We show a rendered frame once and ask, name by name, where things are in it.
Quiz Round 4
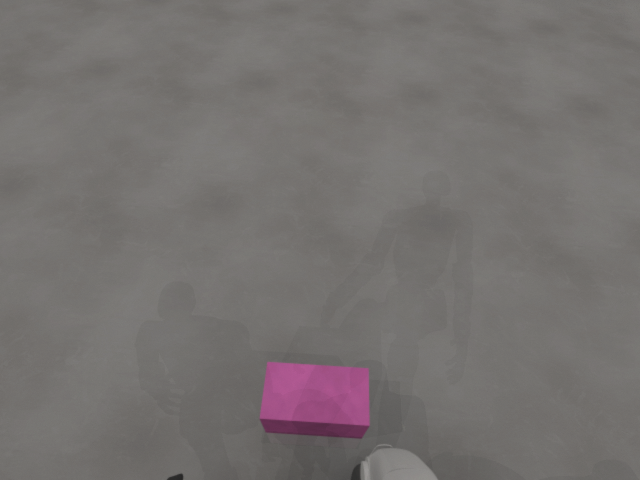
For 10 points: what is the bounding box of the carton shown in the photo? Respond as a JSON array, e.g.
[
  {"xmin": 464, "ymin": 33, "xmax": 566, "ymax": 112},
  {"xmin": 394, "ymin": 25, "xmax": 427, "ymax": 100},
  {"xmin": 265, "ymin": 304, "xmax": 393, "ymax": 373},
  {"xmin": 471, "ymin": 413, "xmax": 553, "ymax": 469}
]
[{"xmin": 260, "ymin": 362, "xmax": 370, "ymax": 439}]

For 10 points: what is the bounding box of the robot right shin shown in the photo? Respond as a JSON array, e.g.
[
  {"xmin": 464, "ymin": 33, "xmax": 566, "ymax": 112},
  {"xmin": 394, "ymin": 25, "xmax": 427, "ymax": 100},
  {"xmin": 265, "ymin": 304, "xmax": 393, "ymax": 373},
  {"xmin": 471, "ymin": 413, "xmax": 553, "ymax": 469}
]
[{"xmin": 369, "ymin": 444, "xmax": 392, "ymax": 457}]

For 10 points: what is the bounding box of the robot right thigh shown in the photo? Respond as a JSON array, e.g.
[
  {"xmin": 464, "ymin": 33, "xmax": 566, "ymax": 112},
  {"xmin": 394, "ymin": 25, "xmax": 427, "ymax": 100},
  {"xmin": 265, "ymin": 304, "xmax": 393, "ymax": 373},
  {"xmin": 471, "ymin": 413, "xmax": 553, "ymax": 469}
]
[{"xmin": 360, "ymin": 448, "xmax": 438, "ymax": 480}]

